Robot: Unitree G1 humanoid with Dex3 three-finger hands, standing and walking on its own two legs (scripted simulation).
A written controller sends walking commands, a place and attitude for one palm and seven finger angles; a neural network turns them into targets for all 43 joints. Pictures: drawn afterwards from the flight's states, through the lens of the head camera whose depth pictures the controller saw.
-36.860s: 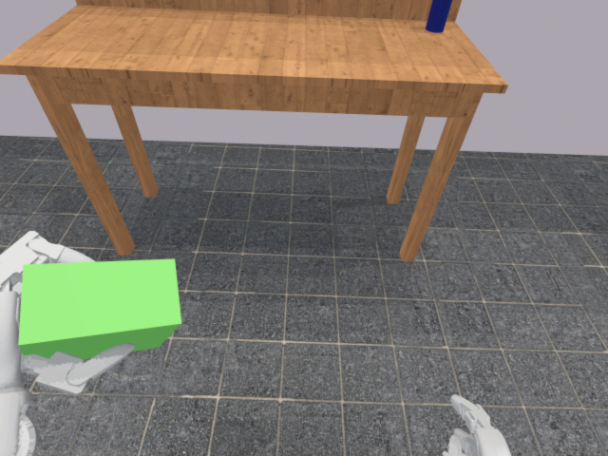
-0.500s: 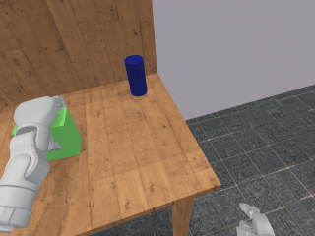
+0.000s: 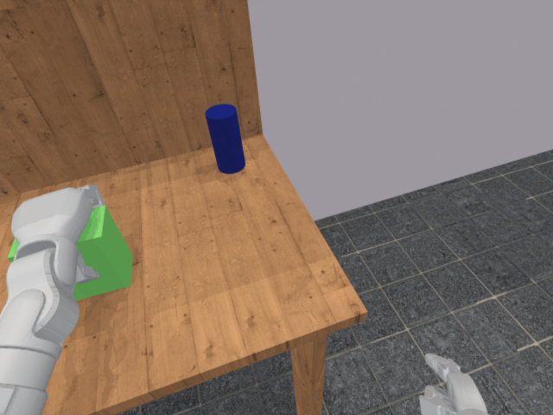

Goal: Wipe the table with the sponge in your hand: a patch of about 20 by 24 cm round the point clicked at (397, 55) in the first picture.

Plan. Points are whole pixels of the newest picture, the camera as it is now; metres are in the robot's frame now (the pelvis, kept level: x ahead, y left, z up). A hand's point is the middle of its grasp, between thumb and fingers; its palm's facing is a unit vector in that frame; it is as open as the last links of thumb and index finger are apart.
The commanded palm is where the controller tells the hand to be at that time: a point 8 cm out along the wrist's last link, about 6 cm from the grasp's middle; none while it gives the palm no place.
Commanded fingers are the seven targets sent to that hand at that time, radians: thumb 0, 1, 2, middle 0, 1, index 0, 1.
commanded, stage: wipe back along the first lane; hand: left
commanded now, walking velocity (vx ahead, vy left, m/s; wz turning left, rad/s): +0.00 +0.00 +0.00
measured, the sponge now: (85, 264) +0.29 +0.33 +0.08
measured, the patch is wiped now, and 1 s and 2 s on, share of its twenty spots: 0.95 0.95 0.95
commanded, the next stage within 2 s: lift the sponge slowly off the table in 0.86 s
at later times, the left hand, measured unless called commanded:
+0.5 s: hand (81, 261) +0.26 +0.29 +0.14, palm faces +0.12 -0.06 -0.99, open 10.4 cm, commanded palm +0.21 +0.28 +0.16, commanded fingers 0.00 0.10 1.30 -1.20 -1.60 -1.20 -1.60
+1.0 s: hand (80, 294) +0.21 +0.27 +0.14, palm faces +0.21 -0.11 -0.97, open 10.4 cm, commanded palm +0.16 +0.26 +0.16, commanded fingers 0.00 0.10 1.30 -1.20 -1.60 -1.20 -1.60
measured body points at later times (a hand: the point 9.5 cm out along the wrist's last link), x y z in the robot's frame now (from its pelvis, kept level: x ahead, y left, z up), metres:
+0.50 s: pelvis +0.02 +0.01 +0.00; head +0.00 -0.04 +0.44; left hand +0.25 +0.29 +0.19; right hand +0.24 -0.21 -0.09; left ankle +0.02 +0.12 -0.74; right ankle -0.01 -0.11 -0.74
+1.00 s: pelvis +0.01 +0.00 +0.00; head -0.02 -0.04 +0.44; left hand +0.20 +0.27 +0.19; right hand +0.25 -0.20 -0.08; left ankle +0.02 +0.12 -0.74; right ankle -0.01 -0.11 -0.74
